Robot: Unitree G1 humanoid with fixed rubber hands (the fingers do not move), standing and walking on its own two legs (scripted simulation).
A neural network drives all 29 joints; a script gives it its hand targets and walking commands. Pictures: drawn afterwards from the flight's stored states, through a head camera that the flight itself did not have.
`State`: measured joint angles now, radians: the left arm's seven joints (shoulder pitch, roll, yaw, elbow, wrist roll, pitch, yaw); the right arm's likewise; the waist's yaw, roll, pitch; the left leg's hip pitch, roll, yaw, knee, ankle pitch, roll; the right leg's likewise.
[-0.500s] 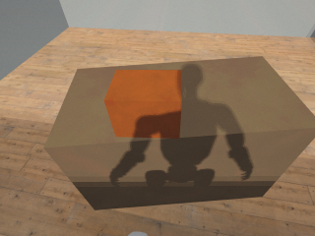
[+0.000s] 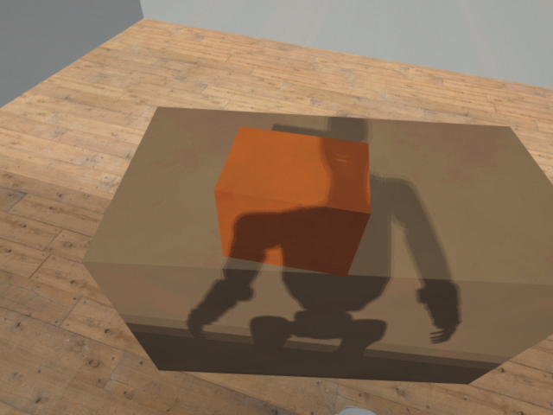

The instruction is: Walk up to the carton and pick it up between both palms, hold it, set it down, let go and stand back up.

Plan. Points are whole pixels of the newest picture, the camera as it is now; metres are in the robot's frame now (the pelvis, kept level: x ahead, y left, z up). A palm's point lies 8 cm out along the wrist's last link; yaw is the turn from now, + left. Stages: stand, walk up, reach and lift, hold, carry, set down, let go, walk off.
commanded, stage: walk up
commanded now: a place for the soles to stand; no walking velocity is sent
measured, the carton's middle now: (293, 201) +0.49 +0.01 +0.00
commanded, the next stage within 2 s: none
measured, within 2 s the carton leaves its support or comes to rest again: neither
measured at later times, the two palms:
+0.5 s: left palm out of the picture +0.08 +0.29 -0.12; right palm out of the picture +0.11 -0.34 -0.10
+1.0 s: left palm out of the picture +0.12 +0.29 -0.11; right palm (500, 409) +0.18 -0.31 -0.10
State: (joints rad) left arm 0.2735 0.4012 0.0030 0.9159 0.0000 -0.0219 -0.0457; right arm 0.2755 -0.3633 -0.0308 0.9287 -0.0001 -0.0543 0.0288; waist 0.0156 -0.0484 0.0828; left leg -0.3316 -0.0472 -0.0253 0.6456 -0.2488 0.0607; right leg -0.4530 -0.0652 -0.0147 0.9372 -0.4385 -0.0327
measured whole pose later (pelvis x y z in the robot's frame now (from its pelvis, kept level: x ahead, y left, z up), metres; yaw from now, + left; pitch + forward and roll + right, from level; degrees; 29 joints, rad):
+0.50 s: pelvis +0.04 -0.02 +0.00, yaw +3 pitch -3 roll +0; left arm 0.25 0.40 0.00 0.92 0.00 -0.02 -0.01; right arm 0.27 -0.38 -0.04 0.93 0.00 -0.01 0.03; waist 0.02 -0.03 0.08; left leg -0.31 -0.05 -0.04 0.69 -0.32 0.03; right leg -0.35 -0.08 -0.06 0.75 -0.36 0.00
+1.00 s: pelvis +0.07 -0.02 +0.00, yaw +4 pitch -2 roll +0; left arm 0.21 0.40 0.00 0.93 0.00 -0.04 0.00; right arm 0.18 -0.37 -0.01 0.93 0.00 -0.01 0.02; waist 0.01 -0.02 0.06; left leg -0.30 -0.05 -0.05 0.70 -0.36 0.04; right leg -0.30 -0.07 -0.07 0.67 -0.33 0.01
